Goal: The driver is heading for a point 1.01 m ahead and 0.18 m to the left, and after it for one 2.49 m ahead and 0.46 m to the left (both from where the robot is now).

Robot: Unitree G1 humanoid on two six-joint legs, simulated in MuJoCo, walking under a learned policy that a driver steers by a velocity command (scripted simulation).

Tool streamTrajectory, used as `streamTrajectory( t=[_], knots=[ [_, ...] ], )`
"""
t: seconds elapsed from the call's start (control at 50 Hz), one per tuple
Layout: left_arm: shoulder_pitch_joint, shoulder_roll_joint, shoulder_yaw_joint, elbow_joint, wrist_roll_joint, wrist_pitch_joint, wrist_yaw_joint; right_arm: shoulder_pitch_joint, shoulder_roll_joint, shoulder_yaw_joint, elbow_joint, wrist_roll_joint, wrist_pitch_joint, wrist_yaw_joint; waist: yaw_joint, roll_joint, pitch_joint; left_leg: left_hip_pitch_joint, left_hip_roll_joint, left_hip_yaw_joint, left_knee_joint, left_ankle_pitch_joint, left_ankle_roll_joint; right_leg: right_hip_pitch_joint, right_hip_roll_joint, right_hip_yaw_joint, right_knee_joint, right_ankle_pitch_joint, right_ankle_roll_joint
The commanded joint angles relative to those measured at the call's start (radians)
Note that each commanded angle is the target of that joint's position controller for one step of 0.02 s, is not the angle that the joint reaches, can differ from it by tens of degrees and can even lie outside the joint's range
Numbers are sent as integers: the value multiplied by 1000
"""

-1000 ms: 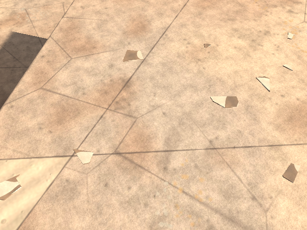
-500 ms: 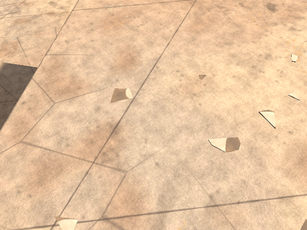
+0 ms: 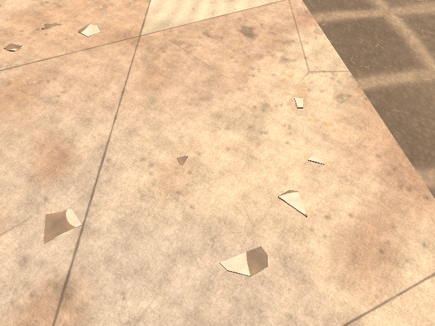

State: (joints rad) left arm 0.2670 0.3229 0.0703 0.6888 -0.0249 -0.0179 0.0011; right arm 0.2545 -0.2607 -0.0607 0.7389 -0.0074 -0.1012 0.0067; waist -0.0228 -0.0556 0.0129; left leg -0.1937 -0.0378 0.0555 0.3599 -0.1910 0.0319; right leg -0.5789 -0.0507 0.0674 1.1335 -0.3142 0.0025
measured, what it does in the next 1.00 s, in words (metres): walks ahead, turning left: right foot, then left foot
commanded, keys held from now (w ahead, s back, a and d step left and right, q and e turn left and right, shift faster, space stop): w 0.04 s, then w+q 0.96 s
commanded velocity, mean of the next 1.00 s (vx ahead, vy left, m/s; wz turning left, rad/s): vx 0.50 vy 0.00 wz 0.31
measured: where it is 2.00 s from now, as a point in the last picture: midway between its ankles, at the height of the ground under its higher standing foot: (157, 178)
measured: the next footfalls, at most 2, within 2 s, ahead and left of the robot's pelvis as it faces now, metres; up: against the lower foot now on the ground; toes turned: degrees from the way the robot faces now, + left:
right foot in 0.28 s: +0.30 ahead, -0.17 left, +0.00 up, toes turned -1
left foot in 0.78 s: +0.53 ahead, +0.14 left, +0.00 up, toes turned +20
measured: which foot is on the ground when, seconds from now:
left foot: down 0.00-0.28, up 0.30-0.76, down 0.78-1.00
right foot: up 0.00-0.26, down 0.28-0.80, up 0.82-1.00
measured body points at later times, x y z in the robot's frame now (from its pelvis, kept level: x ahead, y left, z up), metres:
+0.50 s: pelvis +0.25 -0.06 +0.00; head +0.28 -0.06 +0.45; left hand +0.32 +0.23 -0.11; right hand +0.39 -0.33 -0.12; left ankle +0.27 +0.10 -0.66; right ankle +0.26 -0.16 -0.74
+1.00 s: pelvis +0.50 +0.06 +0.00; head +0.52 +0.09 +0.45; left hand +0.55 +0.38 -0.10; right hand +0.68 -0.16 -0.10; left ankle +0.49 +0.13 -0.74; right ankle +0.60 -0.10 -0.66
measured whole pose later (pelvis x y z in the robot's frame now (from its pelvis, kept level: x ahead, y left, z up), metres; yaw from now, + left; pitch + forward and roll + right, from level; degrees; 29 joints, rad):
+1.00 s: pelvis +0.50 +0.06 +0.00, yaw +24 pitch +1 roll -1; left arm 0.13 0.31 0.07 0.74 0.01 -0.10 0.00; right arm 0.30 -0.27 -0.06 0.72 0.01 -0.05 0.02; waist -0.03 -0.03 0.06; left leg -0.25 -0.10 -0.04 0.40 -0.17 0.10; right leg -0.59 -0.10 0.06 1.05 -0.27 0.03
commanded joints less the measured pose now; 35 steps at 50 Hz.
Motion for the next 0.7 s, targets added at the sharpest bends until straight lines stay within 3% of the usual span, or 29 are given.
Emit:
streamTrajectory(
  t=[0.02,0.06,0.12,0.18,0.22,0.24,0.26,0.28,0.3,0.32,0.34,0.38,0.4,0.46,0.5,0.56,0.62,0.7],
  knots=[
    [-29,12,0,-90,8,-10,-5,-10,-137,-34,-28,2,-20,2,7,134,11,74,288,-205,-202,222,181,-141,-59,40,-78,82,15],
    [-66,-4,-11,-94,12,-20,-12,3,-149,-34,-5,5,-17,5,0,116,7,79,269,-149,-206,275,180,-115,-54,32,-207,177,9],
    [-187,-19,-24,-119,18,-43,-29,33,-174,-33,25,31,-1,7,-31,108,33,59,234,-103,-200,285,165,-32,-34,-43,-422,298,0],
    [-273,4,-20,-149,7,-59,-43,102,-211,-39,58,42,14,8,-51,124,45,113,270,-148,-166,282,156,16,-5,-54,-538,280,-7],
    [-256,36,-7,-150,4,-67,-45,114,-227,-42,73,44,26,4,-21,146,32,155,293,-179,-114,307,135,81,14,-51,-603,227,-26],
    [-194,56,4,-135,7,-70,-42,102,-232,-42,76,46,31,1,26,150,1,147,282,-168,-47,391,116,190,34,-67,-648,230,-44],
    [-74,98,28,-97,15,-70,-33,106,-213,-33,79,44,33,-1,86,137,-77,106,234,-133,96,483,88,386,50,-80,-671,243,-70],
    [94,161,50,-69,32,-67,-19,97,-160,-11,60,25,27,-2,163,93,-215,-57,181,-93,345,322,46,671,-80,33,-623,285,-123],
    [171,258,69,-59,49,-56,-8,210,-35,29,30,16,12,1,129,-177,-379,-434,38,-39,725,-239,-27,1020,-370,453,-668,197,-269],
    [198,178,51,-53,45,-52,-10,194,-112,9,50,40,2,2,161,-155,-429,-521,42,-174,883,-397,-29,979,-386,614,-767,61,-298],
    [140,129,33,-45,33,-53,-11,118,-173,-12,27,60,3,2,149,-113,-255,-599,86,-170,931,-334,-22,859,-348,463,-794,34,-257],
    [14,53,10,-38,26,-61,-17,45,-154,-15,14,41,17,-5,88,-68,-95,-559,149,-138,861,-193,-24,615,-264,259,-866,96,-215],
    [-28,29,4,-34,32,-70,-20,62,-139,-19,20,36,33,-7,51,-83,-58,-495,172,-149,829,-146,-28,521,-236,184,-909,144,-200],
    [-73,34,16,-7,36,-95,-18,70,-82,-13,17,37,68,-8,7,-47,-7,-446,180,-152,784,-70,-44,415,-235,54,-991,269,-209],
    [-66,52,25,16,41,-101,-10,27,-76,-13,-3,31,76,-7,7,-19,16,-484,182,-163,707,9,-51,425,-236,-18,-1008,320,-208],
    [-51,80,35,41,38,-95,2,-49,-61,-6,-26,28,71,12,27,-7,35,-470,173,-134,528,166,-43,448,-212,-130,-1015,345,-185],
    [-14,115,47,66,27,-85,9,-153,-56,1,-64,27,70,33,64,12,66,-450,162,-85,394,213,-24,487,-228,-190,-1017,333,-169],
    [21,148,61,99,3,-61,8,-229,-83,-6,-113,26,76,49,77,11,89,-462,141,-38,307,101,25,615,-262,-230,-950,393,-139]
  ],
)
Velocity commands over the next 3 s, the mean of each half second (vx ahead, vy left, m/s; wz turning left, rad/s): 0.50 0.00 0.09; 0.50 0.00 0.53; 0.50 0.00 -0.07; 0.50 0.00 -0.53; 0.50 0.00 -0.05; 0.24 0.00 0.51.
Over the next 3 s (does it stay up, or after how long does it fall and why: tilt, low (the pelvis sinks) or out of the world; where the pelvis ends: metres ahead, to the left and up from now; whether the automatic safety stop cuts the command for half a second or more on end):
stays up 1.50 0.23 -0.01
